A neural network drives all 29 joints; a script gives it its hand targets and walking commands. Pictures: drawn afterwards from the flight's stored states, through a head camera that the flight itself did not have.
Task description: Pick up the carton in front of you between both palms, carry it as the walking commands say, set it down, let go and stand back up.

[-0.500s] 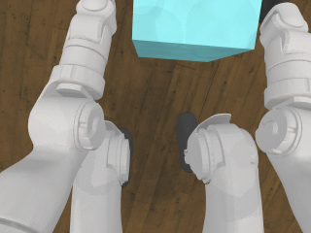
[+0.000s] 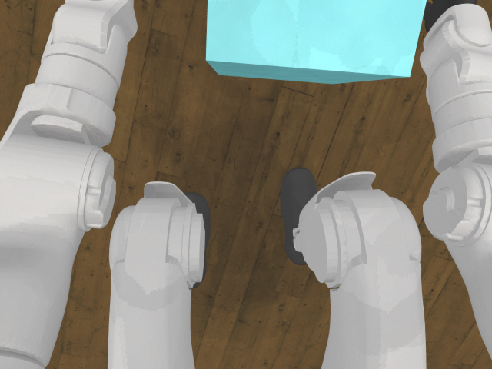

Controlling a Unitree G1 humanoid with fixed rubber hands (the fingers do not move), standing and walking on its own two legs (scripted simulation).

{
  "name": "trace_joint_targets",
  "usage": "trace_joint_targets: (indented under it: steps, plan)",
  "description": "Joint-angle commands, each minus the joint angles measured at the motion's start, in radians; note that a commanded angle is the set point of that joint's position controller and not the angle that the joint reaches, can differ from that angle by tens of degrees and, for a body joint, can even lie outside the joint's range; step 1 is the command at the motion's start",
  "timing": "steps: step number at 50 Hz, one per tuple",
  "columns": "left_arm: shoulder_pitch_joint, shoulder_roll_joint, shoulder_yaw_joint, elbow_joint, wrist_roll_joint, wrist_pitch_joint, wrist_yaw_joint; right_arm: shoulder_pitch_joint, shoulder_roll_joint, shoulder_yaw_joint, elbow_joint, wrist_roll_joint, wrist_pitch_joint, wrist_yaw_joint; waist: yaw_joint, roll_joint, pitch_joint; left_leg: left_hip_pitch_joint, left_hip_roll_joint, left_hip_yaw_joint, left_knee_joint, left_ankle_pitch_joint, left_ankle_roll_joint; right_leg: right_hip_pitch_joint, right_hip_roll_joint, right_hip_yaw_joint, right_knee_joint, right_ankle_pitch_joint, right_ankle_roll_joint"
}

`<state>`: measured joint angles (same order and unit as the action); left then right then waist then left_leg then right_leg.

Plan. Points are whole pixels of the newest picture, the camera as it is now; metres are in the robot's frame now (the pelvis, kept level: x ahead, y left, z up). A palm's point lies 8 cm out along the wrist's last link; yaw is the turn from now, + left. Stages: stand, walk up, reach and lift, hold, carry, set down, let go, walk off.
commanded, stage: set down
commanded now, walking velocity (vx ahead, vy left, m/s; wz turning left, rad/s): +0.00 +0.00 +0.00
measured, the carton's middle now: out of the picture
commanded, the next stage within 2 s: let go in 1.06 s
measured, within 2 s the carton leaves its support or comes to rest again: neither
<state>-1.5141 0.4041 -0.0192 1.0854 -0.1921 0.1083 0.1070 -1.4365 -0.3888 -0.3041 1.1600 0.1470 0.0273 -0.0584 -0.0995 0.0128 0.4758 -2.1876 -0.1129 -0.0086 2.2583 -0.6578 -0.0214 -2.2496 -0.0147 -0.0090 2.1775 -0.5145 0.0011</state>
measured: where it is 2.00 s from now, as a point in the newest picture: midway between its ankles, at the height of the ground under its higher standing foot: (245, 243)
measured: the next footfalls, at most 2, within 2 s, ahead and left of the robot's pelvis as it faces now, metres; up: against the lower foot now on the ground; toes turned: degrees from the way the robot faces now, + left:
none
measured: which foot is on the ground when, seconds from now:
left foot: down 0.00-1.00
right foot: down 0.00-1.00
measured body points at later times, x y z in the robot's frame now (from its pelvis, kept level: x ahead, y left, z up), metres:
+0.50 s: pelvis +0.01 +0.00 +0.09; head +0.34 -0.03 +0.39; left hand +0.60 +0.10 -0.02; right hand +0.53 -0.28 -0.03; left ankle +0.09 +0.11 -0.33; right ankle +0.13 -0.12 -0.33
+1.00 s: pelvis +0.03 -0.01 +0.23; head +0.34 -0.03 +0.55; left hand +0.60 +0.11 +0.13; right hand +0.52 -0.29 +0.13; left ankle +0.09 +0.11 -0.33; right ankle +0.13 -0.12 -0.33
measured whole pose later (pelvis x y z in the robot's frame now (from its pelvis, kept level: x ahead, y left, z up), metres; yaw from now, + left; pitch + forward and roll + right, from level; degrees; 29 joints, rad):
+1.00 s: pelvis +0.03 -0.01 +0.23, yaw -1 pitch +47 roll +1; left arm -1.21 0.29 0.21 0.91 -0.01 0.20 0.05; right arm -1.08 -0.27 -0.35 0.81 0.06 0.18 -0.01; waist -0.10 0.04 -0.07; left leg -1.74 -0.07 -0.03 1.39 -0.47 -0.01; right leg -1.80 0.02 0.02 1.34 -0.35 0.00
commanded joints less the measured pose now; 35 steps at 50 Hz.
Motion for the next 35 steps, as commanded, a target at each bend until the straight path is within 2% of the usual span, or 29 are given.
trace_joint_targets:
  steps: [1,3,5,8,11,15,22,29,35]
  plan:
    - [-0.319,0.027,-0.046,-0.13,-0.06,-0.02,-0.007,-0.24,-0.182,0.034,-0.128,0.042,-0.022,-0.008,-0.142,0.097,-1.365,0.469,0.052,0.008,-0.194,0.361,-0.026,0.725,0.0,-0.02,-0.111,0.47,0.012]
    - [-0.278,0.037,-0.026,-0.121,-0.045,-0.014,-0.004,-0.206,-0.17,0.044,-0.143,0.054,-0.012,-0.012,-0.125,0.077,-1.41,0.444,0.046,0.028,-0.208,0.331,-0.024,0.792,0.002,-0.021,-0.125,0.48,0.016]
    - [-0.246,0.051,0.014,-0.134,-0.013,-0.007,0.003,-0.182,-0.156,0.05,-0.176,0.063,0.001,-0.017,-0.096,0.061,-1.471,0.429,0.037,0.047,-0.228,0.31,-0.021,0.859,0.01,-0.021,-0.143,0.488,0.018]
    - [-0.228,0.075,0.08,-0.208,0.038,0.012,0.019,-0.158,-0.137,0.058,-0.275,0.069,0.031,-0.029,-0.055,0.044,-1.595,0.453,0.022,0.072,-0.272,0.293,-0.011,0.952,0.029,-0.028,-0.185,0.494,0.019]
    - [-0.208,0.085,0.131,-0.234,0.08,0.043,0.028,-0.134,-0.11,0.054,-0.331,0.052,0.074,-0.037,-0.033,0.029,-1.584,0.453,0.012,0.084,-0.331,0.245,0.004,0.952,0.045,-0.035,-0.252,0.43,0.025]
    - [-0.174,0.054,0.173,-0.176,0.108,0.057,0.015,-0.107,-0.065,0.036,-0.311,0.008,0.097,-0.036,-0.032,0.011,-1.42,0.389,0.012,0.076,-0.404,0.177,0.015,0.834,0.05,-0.034,-0.334,0.324,0.032]
    - [-0.133,0.02,0.19,-0.131,0.124,0.05,-0.011,-0.054,-0.043,-0.003,-0.31,-0.045,0.099,-0.022,-0.053,0.025,-1.433,0.412,0.009,0.064,-0.521,0.196,0.007,0.811,0.053,-0.04,-0.442,0.336,0.034]
    - [-0.106,0.019,0.188,-0.234,0.14,0.075,-0.013,0.002,-0.062,-0.029,-0.405,-0.054,0.126,-0.001,-0.062,0.067,-1.607,0.586,-0.002,0.065,-0.632,0.288,-0.003,0.91,0.064,-0.055,-0.55,0.417,0.034]
    - [-0.064,0.014,0.193,-0.321,0.149,0.1,-0.017,0.05,-0.062,-0.032,-0.473,-0.046,0.152,0.021,-0.053,0.079,-1.672,0.713,-0.007,0.065,-0.736,0.367,-0.009,1.011,0.073,-0.057,-0.654,0.495,0.034]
